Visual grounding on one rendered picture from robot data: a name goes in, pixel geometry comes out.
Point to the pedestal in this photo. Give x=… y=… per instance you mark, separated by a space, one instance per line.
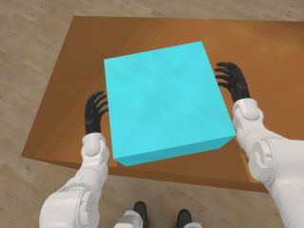
x=269 y=53

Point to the robot left hand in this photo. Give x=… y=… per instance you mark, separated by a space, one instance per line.
x=92 y=114

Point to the right robot forearm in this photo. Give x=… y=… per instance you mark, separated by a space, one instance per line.
x=248 y=121

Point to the robot right foot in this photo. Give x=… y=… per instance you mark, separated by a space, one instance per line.
x=184 y=217

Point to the carton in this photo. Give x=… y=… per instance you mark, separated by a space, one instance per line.
x=164 y=103

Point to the robot left upper arm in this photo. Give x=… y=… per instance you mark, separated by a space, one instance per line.
x=71 y=209

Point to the left robot forearm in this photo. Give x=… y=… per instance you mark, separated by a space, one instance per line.
x=93 y=172

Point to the robot left shin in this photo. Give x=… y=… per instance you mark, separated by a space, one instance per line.
x=132 y=213

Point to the robot right upper arm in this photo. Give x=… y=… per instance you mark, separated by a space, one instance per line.
x=279 y=165

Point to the robot right hand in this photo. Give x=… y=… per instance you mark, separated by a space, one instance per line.
x=236 y=85

